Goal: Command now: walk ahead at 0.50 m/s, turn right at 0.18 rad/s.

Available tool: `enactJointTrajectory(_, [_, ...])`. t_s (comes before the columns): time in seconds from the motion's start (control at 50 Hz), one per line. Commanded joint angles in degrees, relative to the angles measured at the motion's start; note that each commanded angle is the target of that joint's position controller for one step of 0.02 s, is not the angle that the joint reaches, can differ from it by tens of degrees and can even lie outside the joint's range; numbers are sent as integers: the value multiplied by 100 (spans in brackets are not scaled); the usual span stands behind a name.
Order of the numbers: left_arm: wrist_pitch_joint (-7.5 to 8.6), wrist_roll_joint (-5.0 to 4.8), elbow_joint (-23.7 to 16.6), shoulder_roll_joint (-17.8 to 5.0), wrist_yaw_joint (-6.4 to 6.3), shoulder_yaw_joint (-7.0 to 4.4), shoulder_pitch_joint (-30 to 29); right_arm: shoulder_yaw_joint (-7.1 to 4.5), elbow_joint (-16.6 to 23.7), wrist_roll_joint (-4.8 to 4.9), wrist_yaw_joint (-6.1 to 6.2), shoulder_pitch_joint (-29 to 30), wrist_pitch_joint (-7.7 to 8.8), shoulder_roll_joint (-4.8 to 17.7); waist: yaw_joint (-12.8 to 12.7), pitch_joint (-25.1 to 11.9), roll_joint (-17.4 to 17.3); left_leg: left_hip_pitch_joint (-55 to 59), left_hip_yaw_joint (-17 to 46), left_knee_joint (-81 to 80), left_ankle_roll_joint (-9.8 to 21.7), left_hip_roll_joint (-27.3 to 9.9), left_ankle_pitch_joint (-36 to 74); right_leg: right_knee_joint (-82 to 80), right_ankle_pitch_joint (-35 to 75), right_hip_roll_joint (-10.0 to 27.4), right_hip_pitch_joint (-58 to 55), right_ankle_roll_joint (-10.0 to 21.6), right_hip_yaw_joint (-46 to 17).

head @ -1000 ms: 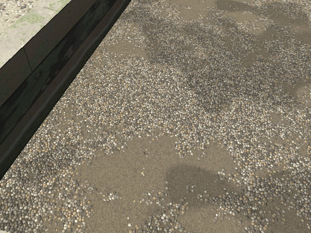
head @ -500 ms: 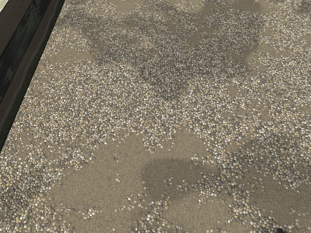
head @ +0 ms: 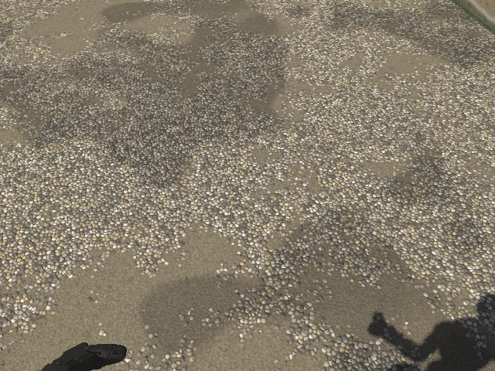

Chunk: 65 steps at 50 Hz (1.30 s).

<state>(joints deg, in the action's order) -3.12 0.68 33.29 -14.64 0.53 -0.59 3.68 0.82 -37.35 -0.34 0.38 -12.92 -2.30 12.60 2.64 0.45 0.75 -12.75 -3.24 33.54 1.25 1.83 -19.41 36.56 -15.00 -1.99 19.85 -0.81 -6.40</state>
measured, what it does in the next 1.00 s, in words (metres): stands, turning left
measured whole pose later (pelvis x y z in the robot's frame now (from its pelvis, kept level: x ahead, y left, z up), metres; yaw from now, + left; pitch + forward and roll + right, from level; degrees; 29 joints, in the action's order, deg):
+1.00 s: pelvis +0.03 -0.01 +0.00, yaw +19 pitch +0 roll -1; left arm -2.7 1.8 31.5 -10.3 0.5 -0.7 6.0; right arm 0.5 -33.5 0.3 0.7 -8.7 -5.2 10.8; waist 1.4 0.7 0.7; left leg -17.3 15.3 40.1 0.3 7.4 -21.7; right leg 38.2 -22.1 4.0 15.7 0.7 11.7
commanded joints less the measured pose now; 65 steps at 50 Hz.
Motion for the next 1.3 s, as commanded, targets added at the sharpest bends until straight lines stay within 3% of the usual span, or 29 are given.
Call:
enactJointTrajectory(0.02, [58, 72, -324, -207, -18, 24, -153, -139, 665, 14, 10, 569, 43, 522, -96, -404, -161, -643, 920, -739, 184, -550, 418, -274, 433, -30, -1174, 185, 115])
enactJointTrajectory(0.04, [72, -61, -328, -325, -2, -9, -337, -83, 687, 3, -5, 640, 18, 375, -228, -333, 396, -691, 530, -644, 35, -317, -235, -541, 120, 98, -917, 293, -188])
enactJointTrajectory(0.08, [72, -101, -360, -515, 7, -12, -294, -95, 722, -14, 6, 767, 1, 339, -360, -154, 1020, -554, 140, 12, -130, -80, -73, -1266, -432, 531, -570, 500, -844])
enactJointTrajectory(0.1, [86, -70, -389, -546, 11, 5, -275, -109, 722, -16, -3, 782, -30, 377, -382, -152, 1057, -515, 149, 108, -144, -22, 29, -1378, -359, 667, -518, 590, -1022])
enactJointTrajectory(0.16, [129, -43, -427, -460, -37, 57, -306, -110, 648, 4, -25, 709, -26, 324, -330, -314, 708, -181, 306, -30, -113, 19, 126, -1349, -134, 688, -510, 521, -874])
enactJointTrajectory(0.2, [123, 49, -406, -371, -51, 103, -119, -74, 635, -36, 26, 679, -17, 238, -339, -300, 555, -86, 428, -105, -85, 5, 245, -1233, 578, 649, -526, 471, -670])
enactJointTrajectory(0.3, [217, 52, -500, -275, -54, 102, -148, -104, 627, -6, 53, 762, -99, 255, -263, -493, 210, 0, 629, -44, -62, -9, 384, -967, 821, 533, -694, 333, -120])
enactJointTrajectory(0.32, [227, 36, -604, -91, -39, 151, -234, -104, 662, -36, 59, 817, -131, 237, -287, -529, 102, -109, 696, -67, -130, -24, 451, -856, 1044, 506, -851, 302, 13])
enactJointTrajectory(0.42, [240, 70, -691, -147, -60, 71, -103, -171, 716, 26, 73, 903, -175, 361, -299, -431, -141, -430, 1011, -45, -39, -3, 506, -470, 1314, 445, -1061, 139, 465])
enactJointTrajectory(0.46, [232, 122, -714, -70, -58, 88, -45, -159, 777, 28, 58, 975, -214, 326, -312, -403, -142, -545, 1151, -31, 2, 24, 540, -370, 1418, 446, -1112, 76, 642])
enactJointTrajectory(0.64, [249, 120, -788, -87, -70, -21, 18, -223, 938, 67, 41, 971, -287, 462, -226, -475, -164, -1030, 1736, 30, 188, 97, 1493, 57, 1466, 434, -1491, -43, 1112])
enactJointTrajectory(0.84, [143, 94, -789, -90, -38, -139, -105, -261, 931, 84, 47, 777, -279, 483, -77, -643, -130, -1441, 1989, 120, 298, 241, 2328, 203, 1267, 574, -1870, -35, 1400])
enactJointTrajectory(0.96, [124, 119, -741, 140, -3, -80, -194, -161, 877, 32, 46, 724, -192, 363, -112, -641, -412, -1564, 2228, -309, 343, 193, 2193, 98, 337, 435, -1941, -56, 1524])
enactJointTrajectory(1.0, [184, 118, -709, 151, -10, -67, -171, -173, 878, 87, 33, 730, -153, 385, -143, -615, -352, -1627, 2274, -431, 308, 197, 1737, -10, 272, 489, -2019, -33, 1499])
enactJointTrajectory(1.08, [211, 113, -668, 222, 8, -25, -75, -123, 830, 62, 30, 669, -90, 268, -212, -558, -132, -1669, 2132, -469, 223, 228, 1227, -163, 306, 644, -2101, 9, 1456])
enactJointTrajectory(1.3, [186, 82, -648, 176, -2, 22, 165, -63, 785, 12, 59, 611, -40, 138, -230, -262, 10, -1587, 1676, -174, 29, 329, 737, -425, 149, 848, -1659, 154, 1406])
